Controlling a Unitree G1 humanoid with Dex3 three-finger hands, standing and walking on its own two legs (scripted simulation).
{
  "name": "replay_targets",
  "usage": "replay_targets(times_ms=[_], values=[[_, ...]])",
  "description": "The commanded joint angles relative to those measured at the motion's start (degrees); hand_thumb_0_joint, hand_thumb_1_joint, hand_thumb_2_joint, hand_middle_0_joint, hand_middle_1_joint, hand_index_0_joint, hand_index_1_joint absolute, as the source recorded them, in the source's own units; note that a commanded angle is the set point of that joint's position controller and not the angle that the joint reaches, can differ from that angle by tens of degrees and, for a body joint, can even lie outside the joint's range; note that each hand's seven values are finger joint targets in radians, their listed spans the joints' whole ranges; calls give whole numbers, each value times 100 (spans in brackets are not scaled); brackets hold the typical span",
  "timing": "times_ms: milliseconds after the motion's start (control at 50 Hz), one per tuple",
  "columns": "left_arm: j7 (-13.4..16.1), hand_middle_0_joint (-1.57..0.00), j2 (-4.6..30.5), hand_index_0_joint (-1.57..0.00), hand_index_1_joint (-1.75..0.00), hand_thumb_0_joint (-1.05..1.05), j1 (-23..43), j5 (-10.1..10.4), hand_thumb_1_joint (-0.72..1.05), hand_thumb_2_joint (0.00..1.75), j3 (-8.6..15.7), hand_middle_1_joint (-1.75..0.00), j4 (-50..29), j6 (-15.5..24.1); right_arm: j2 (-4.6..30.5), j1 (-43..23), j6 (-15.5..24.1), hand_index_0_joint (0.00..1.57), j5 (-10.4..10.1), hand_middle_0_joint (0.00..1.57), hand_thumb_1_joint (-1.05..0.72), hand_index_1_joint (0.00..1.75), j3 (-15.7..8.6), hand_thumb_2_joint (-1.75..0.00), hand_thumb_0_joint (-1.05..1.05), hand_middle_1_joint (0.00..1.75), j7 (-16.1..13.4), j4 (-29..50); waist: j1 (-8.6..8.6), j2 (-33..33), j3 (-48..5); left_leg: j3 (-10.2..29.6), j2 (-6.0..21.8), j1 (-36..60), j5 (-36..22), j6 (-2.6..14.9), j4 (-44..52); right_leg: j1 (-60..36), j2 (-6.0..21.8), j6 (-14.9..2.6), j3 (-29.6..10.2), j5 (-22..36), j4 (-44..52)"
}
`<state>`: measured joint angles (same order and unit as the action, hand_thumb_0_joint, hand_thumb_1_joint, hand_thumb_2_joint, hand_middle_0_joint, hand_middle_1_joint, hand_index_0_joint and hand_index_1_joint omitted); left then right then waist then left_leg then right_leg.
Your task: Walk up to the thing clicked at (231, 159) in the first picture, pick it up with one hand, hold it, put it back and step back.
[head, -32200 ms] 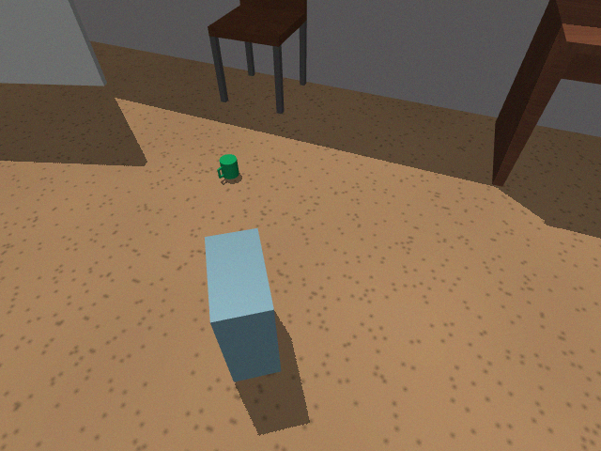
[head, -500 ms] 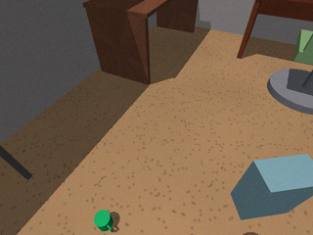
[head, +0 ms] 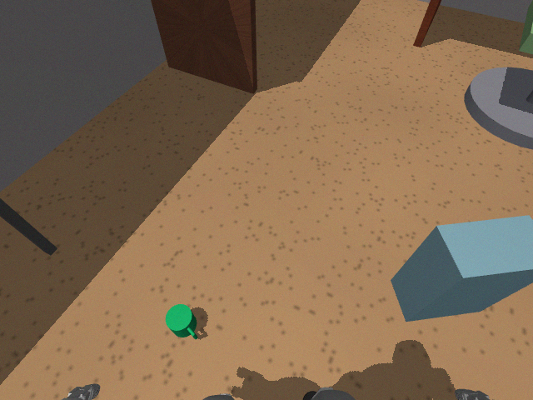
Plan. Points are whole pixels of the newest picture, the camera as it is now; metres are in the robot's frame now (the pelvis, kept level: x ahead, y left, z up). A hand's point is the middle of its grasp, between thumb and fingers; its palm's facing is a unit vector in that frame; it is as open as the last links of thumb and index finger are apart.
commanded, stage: walk up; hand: left
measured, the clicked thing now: (184, 324) +0.43 +0.29 -0.72
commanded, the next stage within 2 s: stand in 1.98 s
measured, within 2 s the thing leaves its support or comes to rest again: neither
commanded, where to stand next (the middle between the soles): +0.06 -0.01 m, yaw +0 degrees
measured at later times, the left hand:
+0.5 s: hand out of the picture +0.00 +0.28 -0.16, palm faces -0.10 -0.91 -0.39, open 7.4 cm
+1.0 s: hand out of the picture -0.14 +0.26 -0.15, palm faces +0.02 -0.94 -0.35, open 7.4 cm
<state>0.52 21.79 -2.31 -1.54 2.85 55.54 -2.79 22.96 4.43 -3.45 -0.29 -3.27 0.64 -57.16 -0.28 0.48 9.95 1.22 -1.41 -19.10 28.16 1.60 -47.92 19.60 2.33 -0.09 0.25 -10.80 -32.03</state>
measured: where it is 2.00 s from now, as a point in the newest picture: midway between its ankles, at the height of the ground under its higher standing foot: outside the picture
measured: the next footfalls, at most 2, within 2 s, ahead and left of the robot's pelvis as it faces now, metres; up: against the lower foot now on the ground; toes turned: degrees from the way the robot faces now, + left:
right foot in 0.50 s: -0.12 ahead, -0.11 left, +0.00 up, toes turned -2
left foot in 0.84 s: -0.22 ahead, +0.11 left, +0.00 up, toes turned -3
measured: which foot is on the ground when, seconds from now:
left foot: down 0.00-0.54, up 0.56-0.82, down 0.84-1.00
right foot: down 0.00-0.08, up 0.10-0.48, down 0.50-0.88, up 0.90-1.00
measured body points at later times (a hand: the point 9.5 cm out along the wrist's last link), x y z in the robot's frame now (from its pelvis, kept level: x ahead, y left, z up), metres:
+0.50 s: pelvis -0.12 +0.02 -0.01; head -0.04 +0.02 +0.43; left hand +0.01 +0.33 -0.13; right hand -0.02 -0.31 -0.12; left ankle -0.04 +0.13 -0.73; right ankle -0.16 -0.11 -0.73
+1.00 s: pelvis -0.25 +0.00 +0.00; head -0.21 +0.02 +0.44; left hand -0.15 +0.31 -0.13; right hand -0.17 -0.31 -0.11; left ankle -0.24 +0.11 -0.73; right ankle -0.24 -0.13 -0.67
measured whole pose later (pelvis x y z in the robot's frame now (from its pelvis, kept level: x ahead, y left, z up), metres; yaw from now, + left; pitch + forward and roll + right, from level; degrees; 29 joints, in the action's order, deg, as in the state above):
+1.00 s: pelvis -0.25 +0.00 +0.00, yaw +1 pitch -3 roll +0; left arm -0.2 22.1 -8.9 -1.1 4.3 46.5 -4.5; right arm 20.0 11.8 -0.3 2.3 -2.0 -0.7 -50.9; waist -0.4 3.0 8.5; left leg 0.8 -0.8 -14.8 17.7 1.2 -35.2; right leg 25.1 -4.4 -0.9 -6.7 -28.5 -60.4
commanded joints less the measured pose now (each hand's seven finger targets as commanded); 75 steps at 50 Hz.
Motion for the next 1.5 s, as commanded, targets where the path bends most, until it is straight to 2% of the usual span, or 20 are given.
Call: replay_targets(times_ms=[0, 40, 80, 220, 380, 480, 520, 540, 600, 740, 800, 840, 860, 880, 940, 1100, 1160, 1320, 1400, 1480], values=[[125, -20, 1424, -20, -30, 0, 517, -50, 90, 90, 356, -30, -810, 88, 1020, 1091, 116, 20, 78, 20, -90, 30, -254, -90, 0, 30, -114, 245, 266, 948, -1509, 156, 252, 425, -380, 51, 692, -498, 1316, -985, -1143, 1753, 141], [83, -20, 1152, -20, -30, 0, 305, 59, 90, 90, 279, -30, -911, -39, 1166, 1078, 191, 20, 248, 20, -90, 30, -322, -90, 0, 30, -142, 258, 218, -197, -1179, 543, 583, 633, -2107, 71, 2499, -79, 491, -515, -644, 576, -924], [159, -20, 1001, -20, -30, 0, 39, 60, 90, 90, 322, -30, -977, -97, 2109, 510, 241, 20, 292, 20, -90, 30, -518, -90, 0, 30, -128, 651, 122, -1384, -1155, 2660, 2358, 310, -4111, 1205, 2912, 664, -851, -81, -884, -2658, -2917], [141, -20, 1071, -20, -30, 0, -382, 33, 90, 90, 410, -30, -922, -72, 1245, 449, 301, 20, 198, 20, -90, 30, -377, -90, 0, 30, -346, 907, -8, -722, -1292, 1287, 1594, 1967, -5333, 1047, 1837, 1312, -776, 168, -1128, -1806, -3801], [44, -20, 983, -20, -30, 0, -607, 29, 90, 90, 424, -30, -1111, -38, 1503, 578, 269, 20, 190, 20, -90, 30, -414, -90, 0, 30, -336, 1183, 188, -1076, -1488, 1297, 1795, 1648, -4146, 1160, 1936, 216, -421, 155, -443, -1780, -1605], [-22, -20, 1072, -20, -30, 0, -1348, -78, 90, 90, 543, -30, -840, 40, 1375, 164, 165, 20, 106, 20, -90, 30, -345, -90, 0, 30, -267, 1338, -186, -700, -1595, 938, 1366, 272, -2883, 447, 1321, -1328, -65, -266, -441, -118, 709], [-41, -20, 1962, -20, -30, 0, -892, -66, 90, 90, 734, -30, -1125, 42, 959, -35, 159, 20, 15, 20, -90, 30, -263, -90, 0, 30, -344, 1453, -354, 1727, -978, 56, -386, -760, 707, -160, -869, -263, 1868, -1590, -2880, 689, 1438], [-29, -20, 1911, -20, -30, 0, -690, -106, 90, 90, 701, -30, -1326, 88, 1097, 33, 143, 20, 34, 20, -90, 30, -322, -90, 0, 30, -372, 1377, -269, 1439, -646, 630, -253, -614, 997, -199, -1828, 390, 2121, -1820, -3142, 1049, 1471], [54, -20, 1327, -20, -30, 0, -59, -74, 90, 90, 560, -30, -1520, 93, 1068, 573, 185, 20, -28, 20, -90, 30, -223, -90, 0, 30, -355, 1141, 141, 772, -728, 730, -485, -752, 110, -200, -2251, -176, 1016, -1156, -1282, 2093, 681], [111, -20, 1174, -20, -30, 0, -735, -116, 90, 90, 547, -30, -1720, 35, 938, 693, 338, 20, 146, 20, -90, 30, -218, -90, 0, 30, -356, 1298, -265, 1055, -1265, 88, -16, -615, 222, -253, 358, -1753, 1159, -1245, -1263, 2347, 94], [26, -20, 1264, -20, -30, 0, -549, -11, 90, 90, 504, -30, -1745, -33, 934, 1237, 390, 20, 185, 20, -90, 30, -282, -90, 0, 30, -304, 997, 70, 741, -1410, -334, -87, 626, -1232, -77, 2345, -1054, 962, -919, -1094, 1137, -329], [-26, -20, 850, -20, -30, 0, -781, 33, 90, 90, 367, -30, -1750, -33, 1591, 1030, 452, 20, 329, 20, -90, 30, -433, -90, 0, 30, -284, 1078, -79, -941, -1282, 2388, 1626, 1407, -1479, 640, 2885, 878, -53, -217, -513, -1291, -1425], [51, -20, 1132, -20, -30, 0, -208, 16, 90, 90, 492, -30, -1784, -33, 2062, 787, 443, 20, 279, 20, -90, 30, -506, -90, 0, 30, -239, 1198, 270, -1271, -1155, 3186, 2605, 181, -1799, 1529, 3128, 512, -407, -54, -563, -2607, -2547], [59, -20, 1215, -20, -30, 0, -152, -50, 90, 90, 546, -30, -1663, -46, 1887, 491, 494, 20, 283, 20, -90, 30, -496, -90, 0, 30, -264, 1231, 152, -837, -900, 3048, 2597, -223, -2025, 1618, 3093, 295, -403, -63, -1051, -2489, -3270], [-1, -20, 1111, -20, -30, 0, -847, 93, 90, 90, 524, -30, -1277, 3, 1325, 136, 568, 20, 287, 20, -90, 30, -293, -90, 0, 30, -325, 1246, -234, -599, -900, 1325, 1673, 370, -2876, 1026, 2519, 482, -552, -103, -1030, -1766, -3373], [-31, -20, 991, -20, -30, 0, -1314, -10, 90, 90, 454, -30, -544, 410, 1211, 343, 370, 20, 251, 20, -90, 30, -262, -90, 0, 30, -126, 1158, -146, -865, -948, 655, 1070, -28, -810, 580, 1746, -1563, -455, -149, -87, -775, 1210], [-11, -20, 1914, -20, -30, 0, -746, -111, 90, 90, 579, -30, -733, 518, 1025, 202, 330, 20, 160, 20, -90, 30, -249, -90, 0, 30, -150, 1125, -163, 777, -385, 621, 220, -391, 599, -153, -182, 201, 1823, -1351, -3472, -2840, 1963], [-61, -20, 1359, -20, -30, 0, -373, 5, 90, 90, 399, -30, -667, 498, 808, 827, 547, 20, 158, 20, -90, 30, -217, -90, 0, 30, -36, 582, 133, 879, -745, -28, 34, 942, -899, -145, 2240, -283, 838, -696, -1210, -540, 926], [-49, -20, 1092, -20, -30, 0, -723, 153, 90, 90, 278, -30, -408, 410, 1392, 306, 623, 20, 201, 20, -90, 30, -295, -90, 0, 30, -47, 648, -127, -464, -894, 2150, 1644, 280, 309, 809, 3350, -628, -108, -109, -201, -1720, -422], [-35, -20, 1062, -20, -30, 0, -820, 105, 90, 90, 249, -30, -128, 539, 1005, 1, 576, 20, 149, 20, -90, 30, -138, -90, 0, 30, -41, 561, -230, -655, -806, 1064, 823, 32, -887, 134, 2780, -1327, 39, -229, -582, -497, 888]])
